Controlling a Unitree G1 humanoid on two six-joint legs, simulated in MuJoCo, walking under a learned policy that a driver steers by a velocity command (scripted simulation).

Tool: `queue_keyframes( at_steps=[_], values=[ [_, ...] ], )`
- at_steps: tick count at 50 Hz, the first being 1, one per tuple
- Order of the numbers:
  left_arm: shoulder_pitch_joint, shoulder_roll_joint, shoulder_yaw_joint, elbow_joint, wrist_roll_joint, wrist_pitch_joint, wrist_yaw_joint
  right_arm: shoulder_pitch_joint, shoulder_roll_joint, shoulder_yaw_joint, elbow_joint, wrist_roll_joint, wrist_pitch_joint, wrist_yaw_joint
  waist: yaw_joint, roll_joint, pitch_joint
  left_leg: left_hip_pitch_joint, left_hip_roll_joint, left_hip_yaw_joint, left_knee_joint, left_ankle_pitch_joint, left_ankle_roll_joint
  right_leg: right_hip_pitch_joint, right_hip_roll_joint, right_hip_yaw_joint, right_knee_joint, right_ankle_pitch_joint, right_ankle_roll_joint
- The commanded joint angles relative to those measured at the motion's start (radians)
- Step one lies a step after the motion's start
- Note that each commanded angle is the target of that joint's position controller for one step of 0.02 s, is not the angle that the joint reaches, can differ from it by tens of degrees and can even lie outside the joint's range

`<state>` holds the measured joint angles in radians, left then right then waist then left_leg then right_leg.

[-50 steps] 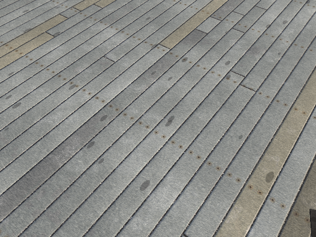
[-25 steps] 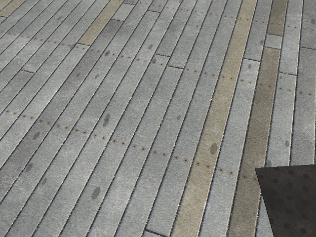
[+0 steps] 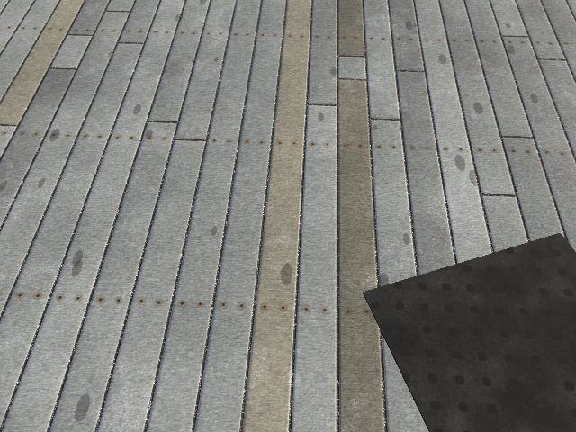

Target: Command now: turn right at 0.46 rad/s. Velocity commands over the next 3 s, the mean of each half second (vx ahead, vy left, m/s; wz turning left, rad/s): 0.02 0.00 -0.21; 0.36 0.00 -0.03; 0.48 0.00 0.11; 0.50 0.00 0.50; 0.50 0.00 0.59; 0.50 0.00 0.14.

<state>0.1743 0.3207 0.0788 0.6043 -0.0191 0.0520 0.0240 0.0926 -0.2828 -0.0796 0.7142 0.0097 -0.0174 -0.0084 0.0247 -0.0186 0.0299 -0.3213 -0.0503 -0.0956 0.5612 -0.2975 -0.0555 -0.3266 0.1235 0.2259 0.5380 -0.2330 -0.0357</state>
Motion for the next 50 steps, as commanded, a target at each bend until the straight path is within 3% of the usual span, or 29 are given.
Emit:
queue_keyframes(
  at_steps=[1, 2, 3, 4, 6, 7, 10, 12, 14, 16, 17, 18, 19, 20, 21, 23, 25, 27, 29, 31, 34, 35, 36, 37, 38, 39, 42, 46, 50],
  values=[
    [-0.015, 0.108, 0.028, -0.074, -0.001, -0.008, 0.008, 0.065, -0.142, -0.04, -0.047, -0.015, -0.024, 0.005, -0.033, -0.061, -0.165, 0.197, 0.133, -0.068, -0.217, 0.238, 0.068, 0.061, -0.178, 0.225, 0.003, 0.125, -0.073],
    [0.052, 0.065, 0.015, -0.075, 0.013, -0.015, 0.004, 0.013, -0.217, -0.049, -0.065, -0.033, -0.014, -0.001, 0.04, 0.195, -0.145, 0.26, 0.314, -0.277, -0.23, 0.448, 0.184, -0.091, -0.027, 0.045, 0.173, -0.213, -0.007],
    [0.015, 0.133, 0.035, -0.081, 0.018, -0.025, 0.008, 0.036, -0.184, -0.043, -0.062, -0.053, -0.014, 0.002, -0.007, 0.277, -0.115, 0.205, 0.433, -0.421, -0.253, 0.516, 0.342, -0.188, 0.009, -0.039, 0.386, -0.443, 0.051],
    [0.031, 0.187, 0.055, -0.063, 0.018, -0.029, 0.008, 0.022, -0.154, -0.032, -0.07, -0.038, -0.016, -0.001, -0.006, 0.195, -0.1, 0.188, 0.429, -0.385, -0.244, 0.485, 0.363, -0.207, -0.028, -0.027, 0.544, -0.41, 0.08],
    [0.041, 0.154, 0.054, -0.027, 0.013, -0.016, 0.012, -0.023, -0.116, -0.019, -0.07, -0.012, -0.013, -0.007, 0.006, 0.136, -0.071, 0.186, 0.316, -0.239, -0.218, 0.413, 0.282, -0.225, -0.037, -0.026, 0.616, -0.308, 0.113],
    [0.04, 0.126, 0.045, -0.022, 0.012, -0.01, 0.011, -0.023, -0.107, -0.012, -0.065, -0.005, -0.012, -0.008, -0.001, 0.138, -0.065, 0.194, 0.299, -0.208, -0.209, 0.45, 0.275, -0.228, -0.038, -0.024, 0.62, -0.274, 0.125],
    [0.006, 0.05, 0.015, -0.031, 0.009, -0.011, 0.005, -0.005, -0.094, -0.003, -0.045, -0.014, 0.0, -0.01, -0.014, 0.176, -0.088, 0.215, 0.241, -0.109, -0.196, 0.509, 0.264, -0.143, -0.071, -0.104, 0.422, -0.235, 0.143],
    [-0.025, 0.018, -0.003, -0.038, 0.014, -0.014, 0.0, 0.004, -0.113, -0.006, -0.038, -0.014, 0.01, -0.009, -0.037, 0.211, -0.102, 0.21, 0.233, -0.09, -0.187, 0.518, 0.262, -0.04, -0.106, -0.166, 0.234, -0.245, 0.143],
    [-0.02, 0.04, 0.003, -0.028, 0.005, -0.015, -0.002, 0.039, -0.141, -0.011, -0.025, -0.009, 0.019, -0.006, -0.053, 0.22, -0.106, 0.215, 0.247, -0.114, -0.173, 0.515, 0.269, 0.03, -0.103, -0.197, 0.082, -0.181, 0.135],
    [0.034, 0.042, 0.005, 0.005, 0.01, -0.017, -0.003, 0.045, -0.126, -0.001, -0.012, 0.007, 0.018, -0.003, -0.017, 0.189, -0.092, 0.171, 0.229, -0.104, -0.153, 0.471, 0.23, 0.165, -0.093, -0.215, -0.194, 0.046, 0.099],
    [0.031, 0.068, 0.006, 0.0, 0.021, -0.018, 0.0, 0.085, -0.111, 0.007, 0.002, 0.004, 0.006, 0.0, -0.027, 0.149, -0.101, 0.113, 0.217, -0.101, -0.156, 0.401, 0.176, 0.264, -0.132, -0.156, -0.228, 0.156, 0.069],
    [0.047, 0.125, 0.014, -0.012, 0.03, -0.017, 0.009, 0.097, -0.087, 0.019, 0.001, -0.024, -0.01, 0.007, -0.044, 0.034, -0.139, 0.046, 0.171, -0.043, -0.093, 0.289, 0.11, 0.361, -0.243, -0.048, -0.175, 0.396, 0.033],
    [0.008, 0.126, 0.012, 0.009, 0.04, -0.017, 0.004, 0.128, -0.044, 0.029, 0.007, -0.03, -0.02, 0.01, -0.097, -0.144, -0.143, 0.093, 0.102, 0.038, -0.133, 0.083, 0.052, 0.247, -0.271, -0.035, -0.122, 0.31, -0.037],
    [-0.024, 0.06, 0.0, -0.01, 0.038, -0.024, -0.008, 0.069, -0.082, 0.027, 0.014, -0.04, -0.019, 0.007, -0.051, -0.095, -0.111, 0.134, 0.095, 0.047, -0.122, 0.096, 0.014, 0.188, -0.241, -0.039, -0.138, 0.164, -0.052],
    [0.001, 0.039, -0.008, 0.004, 0.045, -0.029, -0.011, 0.046, -0.092, 0.023, 0.021, -0.034, -0.016, 0.005, -0.031, -0.066, -0.101, 0.126, 0.074, 0.07, -0.1, 0.068, 0.009, 0.175, -0.213, -0.052, -0.159, 0.003, -0.039],
    [0.048, 0.104, 0.008, 0.023, 0.033, -0.035, -0.006, 0.036, -0.079, 0.023, 0.021, -0.016, -0.007, -0.005, -0.006, -0.128, -0.025, 0.026, 0.021, 0.138, 0.018, -0.085, 0.016, 0.134, -0.231, 0.019, -0.227, -0.336, -0.066],
    [0.13, 0.134, 0.013, 0.043, 0.023, -0.046, -0.001, -0.007, -0.083, 0.019, -0.002, 0.008, -0.02, -0.005, 0.032, -0.204, 0.086, -0.13, 0.026, 0.138, 0.141, -0.157, 0.043, 0.107, -0.342, 0.201, -0.334, -0.543, -0.145],
    [0.161, 0.125, 0.011, 0.056, 0.019, -0.066, 0.005, -0.027, -0.095, 0.01, -0.02, 0.021, -0.044, 0.007, 0.041, -0.223, 0.125, -0.267, 0.08, 0.074, 0.28, -0.242, 0.084, 0.159, -0.417, 0.302, -0.37, -0.488, -0.196],
    [0.143, 0.115, 0.009, 0.052, 0.006, -0.079, 0.005, -0.017, -0.09, 0.011, -0.017, 0.028, -0.064, 0.026, 0.027, -0.167, 0.104, -0.3, 0.114, 0.062, 0.241, -0.241, 0.118, 0.225, -0.417, 0.264, -0.365, -0.392, -0.189],
    [0.096, 0.122, 0.011, 0.042, -0.003, -0.08, -0.001, 0.008, -0.072, 0.018, 0.005, 0.02, -0.075, 0.042, 0.003, -0.124, 0.062, -0.144, 0.091, 0.107, 0.107, -0.132, 0.124, 0.176, -0.356, 0.142, -0.344, -0.246, -0.16],
    [0.066, 0.097, 0.005, 0.039, -0.002, -0.074, -0.013, 0.2, -0.081, 0.006, 0.092, 0.01, -0.073, 0.049, -0.092, -0.08, -0.017, 0.26, 0.009, 0.18, -0.04, 0.111, 0.095, -0.025, -0.271, 0.004, -0.231, -0.175, -0.116],
    [0.062, 0.057, -0.009, 0.037, 0.006, -0.079, -0.016, 0.284, -0.099, -0.002, 0.112, 0.015, -0.07, 0.042, -0.129, -0.041, -0.036, 0.371, 0.047, 0.124, -0.064, 0.073, 0.108, -0.101, -0.234, -0.039, -0.121, -0.168, -0.081],
    [0.04, -0.022, -0.033, 0.013, 0.023, -0.087, -0.02, 0.396, -0.179, -0.016, 0.12, 0.01, -0.072, 0.029, -0.164, 0.175, -0.067, 0.466, 0.263, -0.186, -0.215, -0.058, 0.179, -0.223, -0.131, -0.158, 0.235, -0.209, -0.001],
    [0.052, 0.012, -0.02, -0.04, -0.006, -0.105, -0.009, 0.42, -0.277, -0.034, 0.114, -0.006, -0.079, 0.04, -0.144, 0.337, -0.074, 0.477, 0.44, -0.628, -0.389, -0.34, 0.339, -0.412, -0.052, -0.157, 0.491, -0.368, 0.029],
    [0.065, 0.081, -0.001, -0.024, -0.03, -0.12, -0.005, 0.33, -0.218, -0.016, 0.093, -0.007, -0.087, 0.041, -0.108, 0.221, 0.015, 0.412, 0.458, -0.641, -0.419, -0.478, 0.358, -0.497, -0.129, -0.099, 0.613, -0.317, 0.014],
    [0.051, 0.099, 0.004, -0.011, -0.032, -0.127, -0.011, 0.279, -0.164, -0.001, 0.08, -0.004, -0.09, 0.034, -0.092, 0.175, 0.078, 0.376, 0.414, -0.519, -0.409, -0.426, 0.323, -0.534, -0.171, -0.11, 0.629, -0.206, -0.003],
    [0.044, 0.063, 0.005, 0.019, 0.005, -0.134, -0.026, 0.236, -0.129, 0.017, 0.065, -0.016, -0.084, 0.027, -0.063, 0.106, 0.062, 0.325, 0.291, -0.252, -0.418, -0.067, 0.248, -0.464, -0.234, -0.146, 0.551, 0.004, -0.001],
    [-0.017, 0.022, -0.007, -0.002, 0.01, -0.13, -0.037, 0.286, -0.128, 0.022, 0.084, -0.007, -0.078, 0.018, -0.076, 0.085, 0.043, 0.33, 0.246, -0.082, -0.43, 0.292, 0.251, -0.457, -0.227, -0.205, 0.408, 0.134, 0.045],
    [-0.169, -0.021, -0.03, -0.051, 0.003, -0.144, -0.055, 0.329, -0.145, 0.024, 0.106, -0.003, -0.064, 0.004, -0.119, 0.089, 0.076, 0.271, 0.215, 0.012, -0.456, 0.344, 0.234, -0.351, -0.19, -0.254, 0.129, 0.303, 0.06]
  ],
)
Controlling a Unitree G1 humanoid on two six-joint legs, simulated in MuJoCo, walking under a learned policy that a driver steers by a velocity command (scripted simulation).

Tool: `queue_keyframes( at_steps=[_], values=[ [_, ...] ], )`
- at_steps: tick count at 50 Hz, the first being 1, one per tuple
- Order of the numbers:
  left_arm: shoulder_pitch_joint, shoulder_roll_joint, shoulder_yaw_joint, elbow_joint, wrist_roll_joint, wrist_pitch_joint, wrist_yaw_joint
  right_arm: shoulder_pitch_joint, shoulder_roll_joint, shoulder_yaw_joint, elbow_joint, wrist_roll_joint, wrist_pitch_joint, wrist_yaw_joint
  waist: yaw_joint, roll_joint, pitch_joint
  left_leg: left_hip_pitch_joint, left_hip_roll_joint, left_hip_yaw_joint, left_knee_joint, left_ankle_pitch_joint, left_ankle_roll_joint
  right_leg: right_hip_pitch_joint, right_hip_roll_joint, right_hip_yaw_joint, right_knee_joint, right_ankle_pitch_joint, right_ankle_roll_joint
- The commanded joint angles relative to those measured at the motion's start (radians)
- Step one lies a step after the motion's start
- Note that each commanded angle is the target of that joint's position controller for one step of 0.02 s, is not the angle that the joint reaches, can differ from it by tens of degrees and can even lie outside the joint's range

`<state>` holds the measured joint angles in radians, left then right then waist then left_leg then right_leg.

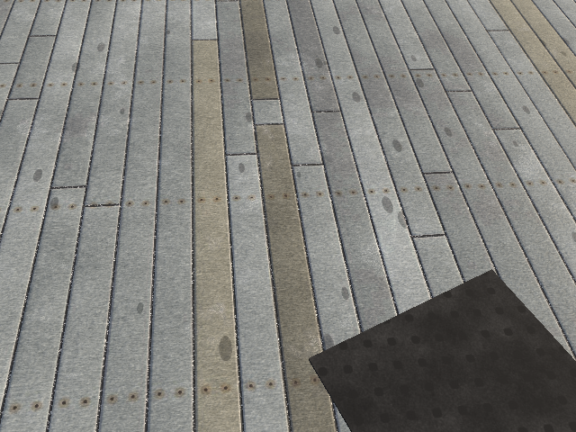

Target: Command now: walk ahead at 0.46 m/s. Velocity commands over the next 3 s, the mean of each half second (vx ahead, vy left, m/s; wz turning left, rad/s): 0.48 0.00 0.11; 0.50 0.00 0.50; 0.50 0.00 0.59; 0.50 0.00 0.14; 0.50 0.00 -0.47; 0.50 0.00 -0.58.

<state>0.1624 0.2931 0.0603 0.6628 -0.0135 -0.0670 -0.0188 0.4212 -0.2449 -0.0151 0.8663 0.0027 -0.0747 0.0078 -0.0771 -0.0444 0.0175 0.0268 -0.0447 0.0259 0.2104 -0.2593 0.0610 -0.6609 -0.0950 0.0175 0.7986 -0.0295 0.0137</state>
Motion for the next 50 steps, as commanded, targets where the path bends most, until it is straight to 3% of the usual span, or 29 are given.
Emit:
queue_keyframes(
  at_steps=[1, 4, 6, 8, 9, 10, 11, 12, 13, 14, 15, 17, 19, 21, 26, 31, 32, 34, 35, 36, 37, 38, 39, 40, 41, 42, 44, 46, 50],
  values=[
    [-0.187, 0.006, -0.013, -0.118, -0.006, -0.028, -0.018, 0.018, -0.189, -0.041, -0.039, 0.006, -0.005, -0.014, -0.025, 0.112, 0.1, -0.077, 0.218, -0.107, -0.11, 0.298, 0.121, 0.002, 0.038, -0.051, -0.175, 0.121, 0.009],
    [-0.244, 0.02, -0.011, -0.141, -0.012, -0.036, -0.036, 0.047, -0.197, -0.046, -0.016, 0.014, 0.004, -0.015, -0.021, 0.113, 0.122, -0.003, 0.265, -0.11, -0.085, 0.348, 0.122, 0.008, 0.054, -0.039, -0.259, 0.113, -0.022],
    [-0.239, 0.043, -0.005, -0.145, -0.011, -0.04, -0.043, 0.043, -0.208, -0.053, -0.01, 0.018, 0.011, -0.017, 0.011, 0.123, 0.101, 0.068, 0.291, -0.106, -0.025, 0.499, 0.106, 0.036, 0.068, -0.036, -0.293, 0.056, -0.058],
    [-0.134, 0.092, 0.017, -0.12, -0.006, -0.035, -0.036, 0.028, -0.238, -0.065, -0.013, 0.011, 0.021, -0.022, 0.083, 0.16, -0.001, 0.118, 0.288, -0.092, 0.133, 0.857, 0.087, 0.196, 0.122, -0.069, -0.284, -0.024, -0.101],
    [0.019, 0.129, 0.037, -0.078, -0.007, -0.031, -0.025, 0.009, -0.236, -0.063, -0.02, 0.006, 0.03, -0.024, 0.169, 0.155, -0.104, 0.085, 0.252, -0.058, 0.317, 0.976, 0.064, 0.399, 0.147, -0.094, -0.311, -0.002, -0.134],
    [0.199, 0.17, 0.051, -0.037, 0.001, -0.022, -0.01, 0.003, -0.216, -0.052, -0.04, -0.007, 0.031, -0.028, 0.245, 0.126, -0.239, -0.124, 0.225, -0.058, 0.57, 0.79, 0.038, 0.735, 0.035, 0.02, -0.254, 0.009, -0.184],
    [0.284, 0.273, 0.071, -0.014, 0.02, -0.023, -0.008, 0.148, -0.058, -0.008, -0.068, -0.013, 0.014, -0.015, 0.167, -0.151, -0.419, -0.547, 0.027, -0.049, 1.0, 0.076, -0.032, 1.145, -0.255, 0.528, -0.288, -0.189, -0.361],
    [0.303, 0.172, 0.05, -0.004, 0.013, -0.022, -0.008, 0.119, -0.127, -0.018, -0.042, 0.011, -0.013, -0.005, 0.203, -0.156, -0.483, -0.668, -0.014, -0.192, 1.131, -0.295, -0.027, 1.146, -0.303, 0.781, -0.466, -0.34, -0.38],
    [0.21, 0.132, 0.033, -0.003, 0.005, -0.02, -0.003, -0.017, -0.203, -0.043, -0.088, 0.044, -0.025, 0.002, 0.191, -0.109, -0.259, -0.759, 0.051, -0.17, 1.164, -0.241, -0.018, 0.982, -0.259, 0.612, -0.503, -0.368, -0.317],
    [0.135, 0.109, 0.025, -0.006, 0.004, -0.019, -0.001, -0.087, -0.199, -0.04, -0.108, 0.048, -0.031, 0.0, 0.16, -0.019, -0.141, -0.743, 0.105, -0.14, 1.115, -0.145, -0.014, 0.806, -0.227, 0.461, -0.532, -0.292, -0.283],
    [0.085, 0.085, 0.018, -0.003, 0.011, -0.023, -0.004, -0.117, -0.181, -0.041, -0.11, 0.036, -0.028, -0.003, 0.125, 0.033, -0.067, -0.709, 0.14, -0.123, 1.052, -0.085, -0.02, 0.665, -0.187, 0.359, -0.567, -0.189, -0.263],
    [0.038, 0.062, 0.015, 0.009, 0.026, -0.043, -0.008, -0.056, -0.146, -0.042, -0.087, 0.029, 0.0, -0.007, 0.063, -0.027, -0.039, -0.59, 0.183, -0.135, 0.997, -0.018, -0.036, 0.51, -0.142, 0.23, -0.641, -0.106, -0.252],
    [0.033, 0.064, 0.019, 0.039, 0.02, -0.062, -0.012, -0.044, -0.116, -0.038, -0.081, 0.028, 0.025, -0.013, 0.044, -0.023, -0.005, -0.583, 0.193, -0.139, 0.953, -0.001, -0.058, 0.439, -0.135, 0.135, -0.683, -0.041, -0.255],
    [0.04, 0.084, 0.025, 0.064, 0.026, -0.07, -0.007, -0.103, -0.117, -0.041, -0.107, 0.022, 0.034, -0.02, 0.051, -0.011, 0.034, -0.649, 0.191, -0.153, 0.88, 0.081, -0.074, 0.429, -0.128, 0.061, -0.707, 0.008, -0.248],
    [0.072, 0.122, 0.03, 0.096, 0.022, -0.063, 0.01, -0.261, -0.09, -0.031, -0.158, 0.015, 0.011, 0.007, 0.112, 0.014, 0.055, -0.638, 0.161, -0.081, 0.548, 0.375, -0.067, 0.49, -0.088, -0.1, -0.715, 0.08, -0.199],
    [0.159, 0.158, 0.041, 0.145, 0.001, -0.023, 0.018, -0.401, -0.086, -0.026, -0.243, 0.017, 0.01, 0.039, 0.162, 0.029, 0.085, -0.739, 0.143, -0.039, 0.407, 0.303, -0.026, 0.725, -0.165, -0.132, -0.645, 0.153, -0.181],
    [0.162, 0.166, 0.044, 0.149, -0.003, -0.012, 0.021, -0.411, -0.091, -0.028, -0.26, 0.016, 0.011, 0.046, 0.157, 0.022, 0.082, -0.744, 0.134, -0.023, 0.396, 0.251, -0.013, 0.764, -0.177, -0.138, -0.612, 0.217, -0.172],
    [0.141, 0.192, 0.05, 0.142, -0.004, 0.007, 0.029, -0.374, -0.119, -0.043, -0.277, 0.017, 0.016, 0.054, 0.117, -0.012, 0.03, -0.653, 0.078, 0.034, 0.393, 0.137, 0.023, 0.804, -0.182, -0.168, -0.488, 0.528, -0.147],
    [0.131, 0.204, 0.053, 0.136, -0.003, 0.017, 0.035, -0.299, -0.148, -0.06, -0.269, 0.017, 0.021, 0.054, 0.071, -0.031, -0.027, -0.545, 0.037, 0.063, 0.398, 0.09, 0.046, 0.801, -0.173, -0.185, -0.364, 0.686, -0.132],
    [0.115, 0.201, 0.05, 0.128, -0.003, 0.026, 0.042, -0.154, -0.193, -0.089, -0.238, 0.02, 0.024, 0.047, -0.013, -0.02, -0.107, -0.343, -0.01, 0.077, 0.351, 0.119, 0.079, 0.736, -0.14, -0.215, -0.165, 0.731, -0.104],
    [0.126, 0.173, 0.035, 0.108, 0.009, 0.022, 0.049, 0.02, -0.271, -0.124, -0.202, 0.022, 0.033, 0.029, -0.088, 0.059, -0.21, -0.027, 0.063, -0.078, 0.33, 0.146, 0.136, 0.511, -0.1, -0.219, 0.126, 0.501, -0.062],
    [0.239, 0.019, -0.015, 0.057, 0.039, -0.008, 0.027, 0.014, -0.38, -0.144, -0.204, 0.03, 0.031, 0.021, 0.029, 0.328, -0.308, 0.343, 0.326, -0.643, 0.263, -0.016, 0.333, 0.03, 0.111, -0.156, 0.49, -0.448, 0.006],
    [0.147, 0.099, -0.006, 0.054, 0.009, -0.049, 0.011, 0.043, -0.289, -0.118, -0.235, 0.021, 0.02, 0.022, -0.042, 0.218, -0.426, 0.42, 0.383, -0.877, 0.116, -0.117, 0.368, -0.095, 0.139, 0.072, 0.612, -0.559, -0.006],
    [0.044, 0.151, 0.008, 0.02, -0.029, -0.071, 0.001, 0.008, -0.237, -0.102, -0.23, 0.009, 0.011, 0.022, -0.059, 0.167, -0.281, 0.334, 0.352, -0.72, 0.095, -0.047, 0.308, -0.173, 0.085, 0.091, 0.599, -0.467, -0.031],
    [0.018, 0.136, 0.0, 0.008, -0.022, -0.082, 0.004, -0.053, -0.218, -0.097, -0.237, 0.011, 0.007, 0.02, -0.017, 0.075, -0.19, 0.19, 0.312, -0.6, 0.097, 0.055, 0.273, -0.15, 0.041, 0.083, 0.514, -0.381, -0.041],
    [0.01, 0.135, 0.004, 0.012, 0.003, -0.084, 0.011, -0.119, -0.192, -0.088, -0.25, 0.012, 0.007, 0.018, 0.025, 0.033, -0.121, 0.048, 0.275, -0.508, 0.086, 0.182, 0.253, -0.093, 0.012, 0.076, 0.419, -0.34, -0.033],
    [0.039, 0.139, 0.012, 0.012, 0.021, -0.062, 0.012, -0.174, -0.17, -0.079, -0.277, -0.003, 0.007, 0.012, 0.08, 0.064, -0.089, -0.101, 0.235, -0.435, 0.044, 0.326, 0.251, 0.019, -0.01, 0.079, 0.343, -0.298, -0.01],
    [0.051, 0.111, 0.007, 0.014, 0.03, -0.042, 0.013, -0.174, -0.186, -0.084, -0.27, 0.006, 0.004, 0.004, 0.097, 0.063, -0.064, -0.188, 0.216, -0.372, 0.021, 0.402, 0.255, 0.043, -0.007, 0.054, 0.257, -0.27, 0.025],
    [-0.093, 0.065, -0.013, -0.025, 0.031, -0.034, 0.014, -0.129, -0.22, -0.095, -0.244, 0.016, 0.011, -0.02, 0.051, 0.093, -0.018, -0.283, 0.133, -0.268, 0.02, 0.341, 0.195, 0.089, 0.04, 0.029, -0.048, -0.012, 0.063]
  ],
)
Over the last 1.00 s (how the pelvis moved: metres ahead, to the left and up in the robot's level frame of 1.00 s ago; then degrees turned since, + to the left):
0.16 0.02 0.01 -4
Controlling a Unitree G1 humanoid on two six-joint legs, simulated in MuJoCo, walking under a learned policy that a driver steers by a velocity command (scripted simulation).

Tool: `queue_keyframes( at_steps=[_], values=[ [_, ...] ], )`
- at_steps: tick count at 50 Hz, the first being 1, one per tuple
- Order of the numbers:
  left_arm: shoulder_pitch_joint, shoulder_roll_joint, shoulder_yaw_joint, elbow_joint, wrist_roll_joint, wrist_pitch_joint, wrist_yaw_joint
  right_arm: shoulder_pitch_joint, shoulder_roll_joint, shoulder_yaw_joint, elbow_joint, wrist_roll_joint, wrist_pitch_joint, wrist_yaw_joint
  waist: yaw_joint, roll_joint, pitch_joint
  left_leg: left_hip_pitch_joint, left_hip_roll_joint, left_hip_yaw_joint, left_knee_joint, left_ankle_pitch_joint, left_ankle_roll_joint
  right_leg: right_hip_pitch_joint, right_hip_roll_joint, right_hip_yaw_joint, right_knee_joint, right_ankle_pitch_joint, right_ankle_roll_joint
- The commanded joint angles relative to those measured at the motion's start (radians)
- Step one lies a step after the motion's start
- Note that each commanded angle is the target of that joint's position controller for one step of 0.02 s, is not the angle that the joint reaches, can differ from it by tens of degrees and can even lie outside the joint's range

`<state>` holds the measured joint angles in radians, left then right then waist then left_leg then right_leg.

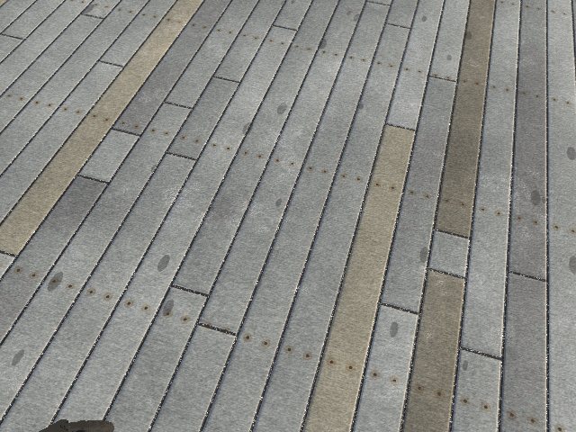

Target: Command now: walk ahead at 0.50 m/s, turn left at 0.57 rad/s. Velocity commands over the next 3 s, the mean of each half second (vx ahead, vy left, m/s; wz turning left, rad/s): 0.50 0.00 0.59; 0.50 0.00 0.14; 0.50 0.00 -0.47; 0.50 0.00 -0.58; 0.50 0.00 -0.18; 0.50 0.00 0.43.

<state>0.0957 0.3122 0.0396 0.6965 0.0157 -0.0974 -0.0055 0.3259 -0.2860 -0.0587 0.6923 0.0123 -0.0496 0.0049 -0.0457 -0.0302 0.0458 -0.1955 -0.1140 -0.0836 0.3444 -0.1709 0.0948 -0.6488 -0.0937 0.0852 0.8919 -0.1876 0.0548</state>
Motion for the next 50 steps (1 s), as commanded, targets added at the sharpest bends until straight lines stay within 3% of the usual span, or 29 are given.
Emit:
queue_keyframes(
  at_steps=[1, 3, 6, 8, 9, 10, 11, 12, 13, 14, 15, 16, 18, 21, 27, 29, 32, 34, 36, 37, 38, 39, 40, 41, 42, 43, 45, 47, 50],
  values=[
    [-0.063, 0.039, 0.004, -0.066, -0.001, -0.006, -0.002, -0.02, -0.18, -0.052, -0.064, 0.007, -0.01, -0.02, 0.003, 0.091, -0.045, -0.073, 0.189, -0.152, -0.106, 0.212, 0.143, 0.11, 0.057, -0.043, -0.216, 0.212, 0.022],
    [-0.122, 0.045, 0.005, -0.081, -0.013, -0.012, -0.009, 0.017, -0.187, -0.054, -0.048, 0.009, -0.004, -0.022, -0.023, 0.105, -0.043, -0.073, 0.196, -0.182, -0.094, 0.142, 0.123, 0.159, 0.087, -0.043, -0.303, 0.284, 0.02],
    [-0.144, 0.082, 0.021, -0.093, -0.021, -0.023, -0.018, 0.046, -0.173, -0.053, -0.031, 0.017, 0.004, -0.025, -0.021, 0.124, -0.045, 0.016, 0.231, -0.273, -0.022, 0.074, 0.104, 0.174, 0.094, -0.001, -0.385, 0.242, -0.005],
    [-0.111, 0.106, 0.034, -0.088, -0.024, -0.031, -0.02, 0.034, -0.171, -0.055, -0.031, 0.014, 0.01, -0.028, 0.005, 0.152, -0.047, 0.061, 0.253, -0.328, 0.036, 0.087, 0.089, 0.211, 0.093, 0.005, -0.404, 0.154, -0.035],
    [-0.056, 0.114, 0.043, -0.074, -0.024, -0.036, -0.018, 0.019, -0.163, -0.053, -0.034, 0.012, 0.014, -0.027, 0.037, 0.163, -0.059, 0.059, 0.243, -0.336, 0.079, 0.112, 0.075, 0.283, 0.096, -0.011, -0.434, 0.134, -0.056],
    [0.036, 0.138, 0.058, -0.054, -0.016, -0.041, -0.011, 0.011, -0.132, -0.042, -0.042, 0.008, 0.014, -0.025, 0.084, 0.154, -0.117, 0.033, 0.195, -0.307, 0.185, 0.155, 0.046, 0.433, 0.075, -0.011, -0.459, 0.136, -0.087],
    [0.179, 0.188, 0.073, -0.043, 0.0, -0.043, -0.003, 0.015, -0.072, -0.019, -0.061, -0.006, 0.012, -0.021, 0.142, 0.06, -0.256, -0.074, 0.135, -0.232, 0.448, 0.04, 0.009, 0.681, -0.082, 0.135, -0.441, 0.076, -0.149],
    [0.264, 0.263, 0.093, -0.009, 0.008, -0.028, -0.005, 0.154, -0.014, 0.0, -0.089, 0.021, 0.004, -0.02, 0.084, -0.272, -0.375, -0.432, -0.003, -0.1, 0.77, -0.401, -0.06, 0.999, -0.301, 0.594, -0.529, -0.152, -0.313],
    [0.251, 0.176, 0.076, -0.018, -0.017, -0.023, -0.012, 0.158, -0.115, -0.015, -0.063, 0.032, 0.003, -0.024, 0.101, -0.207, -0.32, -0.567, 0.076, -0.117, 0.917, -0.406, -0.076, 0.975, -0.328, 0.712, -0.585, -0.379, -0.31],
    [0.212, 0.115, 0.06, -0.029, -0.02, -0.017, -0.007, 0.052, -0.173, -0.032, -0.069, 0.026, 0.008, -0.024, 0.128, -0.11, -0.193, -0.6, 0.111, -0.101, 0.958, -0.311, -0.083, 0.862, -0.286, 0.557, -0.6, -0.359, -0.266],
    [0.166, 0.097, 0.051, -0.033, -0.011, -0.01, -0.005, -0.006, -0.171, -0.035, -0.081, 0.014, 0.013, -0.026, 0.116, -0.045, -0.123, -0.572, 0.145, -0.068, 0.945, -0.239, -0.09, 0.746, -0.244, 0.42, -0.609, -0.224, -0.239],
    [0.14, 0.077, 0.045, -0.024, -0.007, -0.007, -0.003, -0.045, -0.158, -0.037, -0.094, 0.004, 0.012, -0.023, 0.103, -0.037, -0.067, -0.556, 0.171, -0.064, 0.903, -0.19, -0.092, 0.657, -0.206, 0.325, -0.629, -0.105, -0.234],
    [0.127, 0.064, 0.041, -0.009, -0.001, -0.011, 0.001, -0.036, -0.119, -0.034, -0.102, 0.016, 0.019, -0.011, 0.073, -0.085, -0.042, -0.489, 0.21, -0.045, 0.852, -0.146, -0.092, 0.565, -0.164, 0.195, -0.679, 0.0, -0.228],
    [0.138, 0.086, 0.051, 0.022, -0.013, -0.021, 0.001, -0.074, -0.075, -0.023, -0.123, 0.014, 0.031, -0.007, 0.07, -0.063, -0.021, -0.516, 0.227, -0.021, 0.765, -0.111, -0.103, 0.548, -0.165, 0.08, -0.724, 0.12, -0.249],
    [0.164, 0.13, 0.059, 0.07, -0.018, -0.008, 0.002, -0.211, -0.036, -0.003, -0.153, 0.009, 0.013, 0.019, 0.111, -0.025, 0.0, -0.479, 0.214, 0.033, 0.451, 0.151, -0.095, 0.581, -0.138, -0.117, -0.739, 0.272, -0.228],
    [0.203, 0.143, 0.059, 0.094, -0.027, -0.001, 0.0, -0.274, -0.022, 0.005, -0.17, 0.01, 0.006, 0.029, 0.132, -0.017, 0.019, -0.445, 0.193, 0.065, 0.357, 0.173, -0.082, 0.602, -0.144, -0.144, -0.742, 0.276, -0.224],
    [0.246, 0.17, 0.065, 0.129, -0.046, 0.016, -0.004, -0.334, -0.038, 0.002, -0.199, 0.011, 0.0, 0.042, 0.129, -0.025, 0.044, -0.433, 0.169, 0.088, 0.266, 0.099, -0.048, 0.689, -0.186, -0.149, -0.715, 0.356, -0.218],
    [0.244, 0.197, 0.07, 0.143, -0.054, 0.027, 0.001, -0.299, -0.072, -0.014, -0.2, 0.001, 0.001, 0.045, 0.081, -0.056, 0.003, -0.331, 0.123, 0.125, 0.224, 0.015, -0.011, 0.736, -0.195, -0.171, -0.615, 0.638, -0.201],
    [0.235, 0.19, 0.06, 0.147, -0.051, 0.037, 0.01, -0.054, -0.149, -0.059, -0.129, -0.002, 0.007, 0.033, -0.063, -0.047, -0.147, 0.056, 0.063, 0.155, 0.146, 0.092, 0.043, 0.639, -0.142, -0.242, -0.307, 0.802, -0.152],
    [0.237, 0.137, 0.036, 0.12, -0.02, 0.03, 0.013, 0.116, -0.226, -0.084, -0.095, -0.005, 0.018, 0.014, -0.124, 0.06, -0.274, 0.382, 0.23, -0.063, 0.196, 0.153, 0.097, 0.386, -0.097, -0.254, 0.001, 0.455, -0.112],
    [0.351, 0.018, -0.004, 0.093, -0.008, 0.01, -0.002, 0.096, -0.3, -0.084, -0.095, -0.004, 0.014, 0.012, -0.013, 0.294, -0.409, 0.622, 0.481, -0.587, 0.082, -0.028, 0.269, 0.033, 0.088, -0.164, 0.328, -0.383, -0.06],
    [0.269, 0.124, 0.021, 0.113, -0.046, -0.007, -0.011, 0.105, -0.198, -0.06, -0.105, -0.006, 0.006, 0.015, -0.082, 0.167, -0.425, 0.592, 0.5, -0.63, 0.007, -0.103, 0.258, -0.052, 0.063, -0.004, 0.436, -0.405, -0.071],
    [0.176, 0.149, 0.03, 0.075, -0.075, -0.013, -0.016, 0.057, -0.165, -0.046, -0.093, -0.011, -0.005, 0.017, -0.078, 0.149, -0.261, 0.466, 0.464, -0.449, -0.012, -0.019, 0.213, -0.116, 0.026, -0.012, 0.438, -0.325, -0.082],
    [0.148, 0.13, 0.026, 0.073, -0.067, -0.015, -0.01, 0.002, -0.141, -0.038, -0.083, -0.008, -0.012, 0.017, -0.039, 0.092, -0.179, 0.33, 0.418, -0.324, -0.029, 0.08, 0.178, -0.091, -0.018, -0.019, 0.373, -0.236, -0.083],
    [0.143, 0.124, 0.03, 0.078, -0.049, -0.01, -0.007, -0.046, -0.111, -0.031, -0.08, -0.013, -0.019, 0.02, -0.006, 0.088, -0.125, 0.221, 0.384, -0.239, -0.06, 0.15, 0.16, -0.052, -0.042, -0.019, 0.315, -0.18, -0.075],
    [0.18, 0.111, 0.031, 0.093, -0.046, 0.005, -0.007, -0.078, -0.087, -0.024, -0.08, -0.022, -0.027, 0.02, 0.03, 0.095, -0.106, 0.147, 0.362, -0.18, -0.105, 0.17, 0.147, 0.011, -0.06, -0.005, 0.299, -0.127, -0.071],
    [0.229, 0.074, 0.026, 0.111, -0.049, 0.032, -0.006, -0.1, -0.086, -0.028, -0.06, -0.022, -0.049, 0.02, 0.062, 0.107, -0.087, 0.06, 0.368, -0.109, -0.167, 0.214, 0.164, 0.064, -0.06, 0.004, 0.268, -0.095, -0.045],
    [0.188, 0.059, 0.027, 0.1, -0.046, 0.048, 0.001, -0.102, -0.095, -0.034, -0.034, -0.027, -0.063, 0.014, 0.064, 0.09, -0.039, 0.029, 0.357, -0.028, -0.208, 0.222, 0.148, 0.018, -0.054, 0.02, 0.21, -0.023, -0.029],
    [0.124, 0.044, 0.026, 0.08, -0.039, 0.046, -0.005, -0.086, -0.102, -0.036, -0.005, -0.032, -0.067, 0.002, 0.047, 0.077, -0.009, 0.059, 0.331, 0.082, -0.224, 0.25, 0.114, -0.03, -0.035, 0.032, 0.046, 0.16, -0.025]
  ],
)
Over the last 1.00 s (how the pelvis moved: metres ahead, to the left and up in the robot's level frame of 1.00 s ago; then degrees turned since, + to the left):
0.58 0.06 0.00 21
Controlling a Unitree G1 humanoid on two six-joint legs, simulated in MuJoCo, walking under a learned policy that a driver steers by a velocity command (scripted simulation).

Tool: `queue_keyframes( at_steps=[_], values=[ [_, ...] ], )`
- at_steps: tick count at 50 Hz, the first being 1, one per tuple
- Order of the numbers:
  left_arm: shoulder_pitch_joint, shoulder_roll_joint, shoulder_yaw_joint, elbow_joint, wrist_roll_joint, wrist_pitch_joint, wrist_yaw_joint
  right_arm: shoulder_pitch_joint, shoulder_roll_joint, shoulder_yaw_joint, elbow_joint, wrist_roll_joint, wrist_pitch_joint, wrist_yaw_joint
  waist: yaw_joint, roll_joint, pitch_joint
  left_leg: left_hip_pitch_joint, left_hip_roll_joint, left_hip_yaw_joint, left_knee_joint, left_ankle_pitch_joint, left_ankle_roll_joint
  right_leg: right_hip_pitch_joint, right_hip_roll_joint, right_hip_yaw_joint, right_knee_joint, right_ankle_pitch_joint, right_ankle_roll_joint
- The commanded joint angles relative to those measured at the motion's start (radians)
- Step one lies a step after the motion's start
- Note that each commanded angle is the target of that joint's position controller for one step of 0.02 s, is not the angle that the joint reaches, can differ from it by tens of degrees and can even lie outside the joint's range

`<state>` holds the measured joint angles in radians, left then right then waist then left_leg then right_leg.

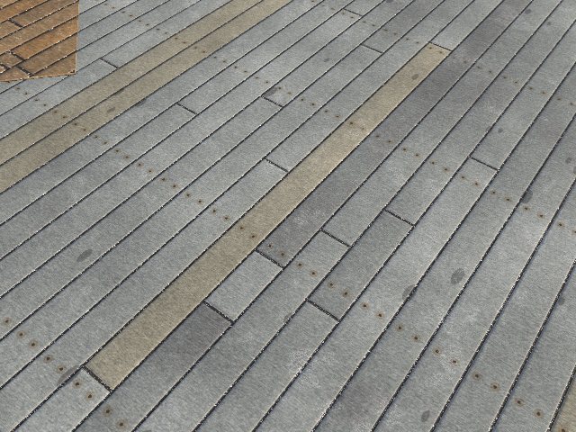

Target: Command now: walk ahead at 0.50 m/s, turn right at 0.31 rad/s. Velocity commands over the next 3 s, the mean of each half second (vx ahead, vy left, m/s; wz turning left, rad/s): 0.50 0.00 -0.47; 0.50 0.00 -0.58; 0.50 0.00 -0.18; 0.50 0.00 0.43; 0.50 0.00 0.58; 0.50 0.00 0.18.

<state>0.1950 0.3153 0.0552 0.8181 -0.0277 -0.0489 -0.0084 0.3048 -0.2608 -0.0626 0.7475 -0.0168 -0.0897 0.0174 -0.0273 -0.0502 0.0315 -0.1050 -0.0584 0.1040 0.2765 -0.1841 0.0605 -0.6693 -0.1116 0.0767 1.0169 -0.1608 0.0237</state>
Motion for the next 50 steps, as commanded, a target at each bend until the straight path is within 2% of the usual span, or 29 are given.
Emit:
queue_keyframes(
  at_steps=[1, 5, 9, 11, 12, 13, 14, 15, 16, 17, 18, 19, 20, 23, 25, 28, 30, 32, 34, 36, 37, 38, 39, 40, 41, 42, 43, 45, 50],
  values=[
    [0.0, 0.035, 0.008, -0.048, 0.005, -0.006, -0.008, -0.068, -0.133, -0.033, -0.055, -0.002, -0.026, -0.013, 0.02, 0.098, 0.012, -0.029, 0.265, -0.07, -0.162, 0.262, 0.135, 0.003, -0.009, 0.024, -0.147, 0.193, 0.003],
    [-0.131, 0.009, -0.007, -0.099, 0.009, -0.012, -0.031, -0.016, -0.163, -0.041, -0.013, 0.011, -0.016, -0.024, -0.036, 0.08, 0.056, 0.045, 0.289, 0.0, -0.168, 0.268, 0.113, 0.005, 0.009, -0.043, -0.327, 0.279, -0.021],
    [-0.197, 0.022, -0.004, -0.16, 0.009, -0.011, -0.057, 0.018, -0.187, -0.053, 0.022, 0.029, 0.017, -0.032, -0.042, 0.09, 0.063, 0.211, 0.337, 0.033, -0.07, 0.435, 0.088, -0.045, 0.034, -0.093, -0.399, 0.132, -0.07],
    [-0.151, 0.051, 0.011, -0.171, 0.009, -0.005, -0.063, -0.002, -0.215, -0.06, 0.018, 0.031, 0.035, -0.042, 0.0, 0.13, 0.003, 0.243, 0.336, 0.062, 0.062, 0.772, 0.062, 0.062, 0.095, -0.157, -0.396, 0.024, -0.109],
    [-0.068, 0.08, 0.028, -0.159, 0.008, -0.001, -0.061, -0.011, -0.225, -0.062, 0.014, 0.031, 0.045, -0.048, 0.049, 0.144, -0.053, 0.235, 0.325, 0.077, 0.192, 0.915, 0.046, 0.175, 0.137, -0.184, -0.393, -0.018, -0.133],
    [0.081, 0.127, 0.057, -0.126, 0.005, 0.001, -0.052, -0.027, -0.223, -0.058, 0.009, 0.034, 0.051, -0.054, 0.134, 0.127, -0.132, 0.157, 0.289, 0.104, 0.395, 0.918, 0.014, 0.392, 0.179, -0.188, -0.45, 0.025, -0.17],
    [0.236, 0.211, 0.09, -0.097, 0.003, 0.011, -0.032, -0.008, -0.191, -0.042, -0.008, 0.019, 0.043, -0.058, 0.195, 0.024, -0.231, -0.079, 0.243, 0.105, 0.696, 0.617, -0.031, 0.7, 0.073, 0.012, -0.478, 0.05, -0.231],
    [0.214, 0.302, 0.102, -0.107, -0.005, 0.004, -0.027, 0.106, -0.04, 0.006, -0.055, -0.011, 0.013, -0.035, 0.067, -0.222, -0.326, -0.54, 0.018, -0.002, 1.044, -0.366, -0.099, 1.039, -0.183, 0.595, -0.566, -0.11, -0.437],
    [0.245, 0.215, 0.078, -0.128, 0.003, -0.005, -0.028, -0.004, -0.124, -0.004, -0.057, 0.027, -0.028, -0.018, 0.152, -0.098, -0.418, -0.656, 0.019, -0.212, 1.137, -0.406, -0.077, 1.099, -0.216, 0.755, -0.696, -0.209, -0.447],
    [0.205, 0.167, 0.065, -0.126, 0.01, -0.014, -0.026, -0.1, -0.167, -0.015, -0.088, 0.062, -0.049, -0.009, 0.162, -0.054, -0.269, -0.727, 0.07, -0.215, 1.11, -0.312, -0.052, 1.001, -0.189, 0.601, -0.718, -0.149, -0.392],
    [0.143, 0.144, 0.059, -0.136, 0.007, -0.019, -0.024, -0.122, -0.156, -0.009, -0.093, 0.05, -0.06, -0.014, 0.118, 0.032, -0.18, -0.696, 0.115, -0.207, 1.018, -0.227, -0.041, 0.853, -0.146, 0.486, -0.717, -0.054, -0.356],
    [0.079, 0.113, 0.049, -0.15, 0.008, -0.018, -0.021, -0.129, -0.161, -0.016, -0.087, 0.022, -0.06, -0.021, 0.078, 0.057, -0.116, -0.635, 0.143, -0.199, 0.929, -0.186, -0.05, 0.713, -0.11, 0.395, -0.728, 0.067, -0.335],
    [0.046, 0.093, 0.04, -0.168, 0.022, -0.018, -0.016, -0.111, -0.167, -0.022, -0.085, 0.012, -0.05, -0.022, 0.043, 0.037, -0.098, -0.561, 0.16, -0.205, 0.892, -0.156, -0.058, 0.62, -0.086, 0.345, -0.75, 0.156, -0.332],
    [0.036, 0.111, 0.045, -0.175, 0.018, -0.021, -0.004, -0.088, -0.132, -0.017, -0.087, 0.001, -0.018, -0.023, 0.011, 0.024, -0.068, -0.502, 0.16, -0.174, 0.764, -0.115, -0.104, 0.483, -0.052, 0.258, -0.788, 0.29, -0.336],
    [0.058, 0.139, 0.053, -0.166, 0.013, -0.019, 0.009, -0.156, -0.106, -0.006, -0.109, -0.002, -0.009, -0.026, 0.028, 0.017, -0.041, -0.497, 0.141, -0.155, 0.622, -0.001, -0.13, 0.427, -0.015, 0.201, -0.796, 0.299, -0.313],
    [0.096, 0.145, 0.057, -0.151, 0.005, -0.008, 0.021, -0.269, -0.079, 0.007, -0.131, 0.004, -0.015, -0.017, 0.076, -0.019, -0.033, -0.415, 0.09, -0.145, 0.381, 0.216, -0.138, 0.387, 0.043, 0.156, -0.774, 0.198, -0.255],
    [0.136, 0.149, 0.058, -0.138, 0.002, -0.001, 0.023, -0.325, -0.089, 0.006, -0.146, 0.017, -0.021, -0.009, 0.102, -0.031, -0.034, -0.375, 0.063, -0.148, 0.3, 0.275, -0.138, 0.4, 0.031, 0.195, -0.759, 0.13, -0.24],
    [0.16, 0.14, 0.057, -0.128, -0.003, 0.006, 0.026, -0.345, -0.113, -0.003, -0.155, 0.024, -0.029, -0.001, 0.103, -0.039, -0.035, -0.368, 0.057, -0.177, 0.241, 0.249, -0.123, 0.462, 0.007, 0.257, -0.709, 0.08, -0.229],
    [0.157, 0.137, 0.059, -0.128, 0.0, 0.01, 0.029, -0.326, -0.14, -0.015, -0.152, 0.026, -0.038, 0.004, 0.082, -0.06, -0.036, -0.345, 0.059, -0.195, 0.21, 0.178, -0.097, 0.52, -0.02, 0.322, -0.65, 0.07, -0.213],
    [0.129, 0.119, 0.054, -0.138, 0.005, 0.014, 0.028, -0.214, -0.165, -0.033, -0.123, 0.025, -0.048, 0.0, 0.015, -0.077, -0.069, -0.195, 0.057, -0.172, 0.159, 0.139, -0.052, 0.517, 0.004, 0.335, -0.552, 0.125, -0.181],
    [0.125, 0.072, 0.037, -0.15, 0.012, 0.011, 0.023, -0.102, -0.199, -0.047, -0.108, 0.009, -0.053, -0.007, -0.04, -0.042, -0.167, 0.006, 0.134, -0.227, 0.169, 0.12, -0.004, 0.462, 0.056, 0.286, -0.378, 0.12, -0.149],
    [0.208, 0.007, 0.017, -0.172, 0.009, 0.006, 0.022, 0.025, -0.278, -0.067, -0.097, -0.012, -0.05, -0.015, -0.045, 0.146, -0.322, 0.361, 0.352, -0.528, 0.16, 0.004, 0.112, 0.202, 0.178, 0.161, -0.053, -0.113, -0.081],
    [0.27, 0.024, 0.009, -0.19, -0.008, -0.001, 0.023, 0.079, -0.275, -0.071, -0.064, 0.006, -0.035, -0.005, -0.026, 0.393, -0.376, 0.471, 0.489, -0.896, 0.054, -0.257, 0.204, -0.038, 0.193, 0.099, 0.179, -0.448, -0.052],
    [0.222, 0.119, 0.031, -0.171, -0.015, 0.003, 0.023, 0.031, -0.186, -0.047, -0.082, 0.019, -0.03, -0.006, -0.045, 0.252, -0.244, 0.371, 0.46, -0.833, 0.018, -0.402, 0.17, -0.116, 0.128, 0.121, 0.275, -0.374, -0.043],
    [0.133, 0.142, 0.039, -0.185, -0.006, 0.009, 0.023, -0.013, -0.151, -0.036, -0.088, 0.017, -0.02, -0.011, -0.053, 0.172, -0.139, 0.25, 0.419, -0.676, 0.012, -0.327, 0.131, -0.122, 0.096, 0.08, 0.29, -0.294, -0.037],
    [0.091, 0.131, 0.04, -0.197, 0.005, 0.011, 0.022, -0.054, -0.132, -0.028, -0.085, 0.01, -0.015, -0.012, -0.035, 0.129, -0.071, 0.137, 0.376, -0.56, -0.009, -0.199, 0.117, -0.098, 0.066, 0.064, 0.256, -0.232, -0.032],
    [0.075, 0.116, 0.044, -0.204, 0.01, 0.014, 0.018, -0.077, -0.111, -0.02, -0.078, 0.005, -0.015, -0.014, -0.017, 0.134, -0.035, 0.064, 0.342, -0.474, -0.035, -0.11, 0.109, -0.068, 0.038, 0.062, 0.215, -0.19, -0.032],
    [0.092, 0.076, 0.038, -0.207, -0.002, 0.024, 0.009, -0.092, -0.105, -0.019, -0.063, 0.007, -0.021, -0.015, 0.007, 0.176, -0.019, -0.01, 0.31, -0.357, -0.08, -0.014, 0.111, -0.013, 0.009, 0.039, 0.17, -0.158, -0.027],
    [0.013, 0.03, 0.023, -0.242, 0.008, 0.03, 0.002, -0.068, -0.156, -0.037, -0.015, 0.01, -0.027, -0.016, -0.002, 0.117, -0.008, 0.015, 0.32, -0.188, -0.126, 0.185, 0.139, -0.059, -0.006, 0.023, -0.019, -0.007, -0.004]
  ],
)
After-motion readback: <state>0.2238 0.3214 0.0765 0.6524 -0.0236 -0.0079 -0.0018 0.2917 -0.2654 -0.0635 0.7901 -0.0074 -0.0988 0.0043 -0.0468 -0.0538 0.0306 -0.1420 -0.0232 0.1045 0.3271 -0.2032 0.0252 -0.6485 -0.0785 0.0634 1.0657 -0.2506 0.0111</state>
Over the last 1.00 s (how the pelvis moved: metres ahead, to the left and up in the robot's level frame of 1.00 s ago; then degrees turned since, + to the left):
0.52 0.11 0.00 20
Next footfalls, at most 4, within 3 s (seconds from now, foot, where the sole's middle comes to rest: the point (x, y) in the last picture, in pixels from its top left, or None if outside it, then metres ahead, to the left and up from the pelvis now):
0.28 right None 0.31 -0.16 -0.78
0.74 left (304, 368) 0.64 -0.04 -0.78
1.24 right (453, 339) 0.71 -0.43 -0.78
1.78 left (420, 222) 1.10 -0.41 -0.78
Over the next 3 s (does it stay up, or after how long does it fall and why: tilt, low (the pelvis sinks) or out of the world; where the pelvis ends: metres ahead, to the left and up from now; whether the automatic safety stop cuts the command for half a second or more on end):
stays up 1.53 -0.54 0.00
